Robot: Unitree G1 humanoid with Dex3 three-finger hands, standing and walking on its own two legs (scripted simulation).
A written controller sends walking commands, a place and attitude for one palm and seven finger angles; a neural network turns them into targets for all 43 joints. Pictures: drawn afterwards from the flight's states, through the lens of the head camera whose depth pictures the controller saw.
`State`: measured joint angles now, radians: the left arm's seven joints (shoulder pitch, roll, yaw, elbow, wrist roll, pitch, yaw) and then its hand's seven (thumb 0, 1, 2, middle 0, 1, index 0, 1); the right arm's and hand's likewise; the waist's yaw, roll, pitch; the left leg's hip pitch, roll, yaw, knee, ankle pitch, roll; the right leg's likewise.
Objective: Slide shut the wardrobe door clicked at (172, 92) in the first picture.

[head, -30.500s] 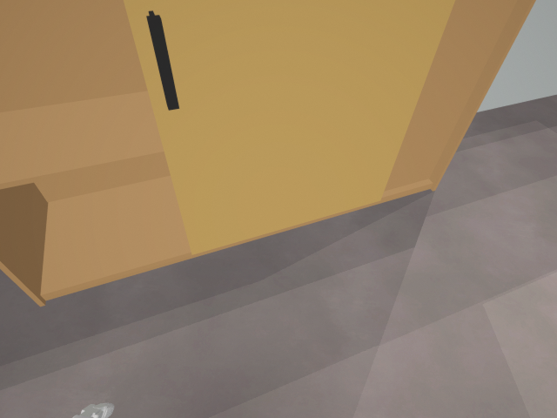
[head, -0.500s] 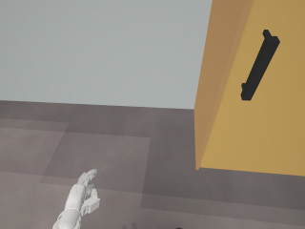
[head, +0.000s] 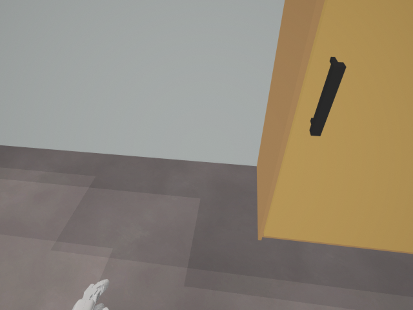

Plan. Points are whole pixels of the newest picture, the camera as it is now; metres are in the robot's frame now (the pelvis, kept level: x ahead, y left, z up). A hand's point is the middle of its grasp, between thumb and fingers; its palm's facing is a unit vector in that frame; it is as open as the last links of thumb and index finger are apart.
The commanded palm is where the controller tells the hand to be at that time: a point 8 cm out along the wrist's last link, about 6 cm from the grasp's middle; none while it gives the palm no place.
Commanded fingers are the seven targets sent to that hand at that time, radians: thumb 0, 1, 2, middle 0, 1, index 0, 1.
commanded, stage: stop stepping back and stand still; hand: right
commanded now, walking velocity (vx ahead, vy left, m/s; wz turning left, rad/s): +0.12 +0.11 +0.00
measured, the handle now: (323, 97) +0.65 -0.27 +0.12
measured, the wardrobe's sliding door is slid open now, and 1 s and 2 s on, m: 0.00 0.00 0.00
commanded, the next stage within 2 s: let the arm hang, fingers relaxed in 0.26 s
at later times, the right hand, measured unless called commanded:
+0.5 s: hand (355, 285) +0.21 -0.25 -0.02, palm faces +0.18 +0.90 -0.40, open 7.4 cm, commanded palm none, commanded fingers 0.00 -0.90 -0.90 0.20 0.30 0.20 0.30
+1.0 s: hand out of the picture +0.00 -0.24 -0.15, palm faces +0.02 +0.95 -0.31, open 7.3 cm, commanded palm none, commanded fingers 0.00 -0.90 -0.90 0.20 0.30 0.20 0.30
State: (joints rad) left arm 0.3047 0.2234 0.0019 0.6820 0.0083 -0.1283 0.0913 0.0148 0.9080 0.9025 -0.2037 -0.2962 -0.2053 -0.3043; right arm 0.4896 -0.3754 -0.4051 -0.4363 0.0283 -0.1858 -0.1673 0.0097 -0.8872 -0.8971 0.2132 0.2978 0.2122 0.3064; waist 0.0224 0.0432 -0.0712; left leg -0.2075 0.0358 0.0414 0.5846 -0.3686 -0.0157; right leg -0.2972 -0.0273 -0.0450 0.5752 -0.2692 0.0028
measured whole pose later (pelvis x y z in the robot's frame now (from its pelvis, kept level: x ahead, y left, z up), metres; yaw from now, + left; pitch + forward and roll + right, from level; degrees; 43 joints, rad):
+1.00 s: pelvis -0.01 +0.00 +0.01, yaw -2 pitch -1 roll +1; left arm 0.23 0.26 0.00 1.11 0.02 0.02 0.01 0.01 0.91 0.90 -0.20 -0.30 -0.21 -0.30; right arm 0.21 -0.30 -0.01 1.13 -0.01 0.01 0.00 0.00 -0.92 -0.90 0.21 0.30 0.21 0.30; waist 0.00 -0.02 0.05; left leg -0.13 0.00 0.03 0.40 -0.24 0.00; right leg -0.24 -0.01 -0.03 0.43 -0.17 -0.02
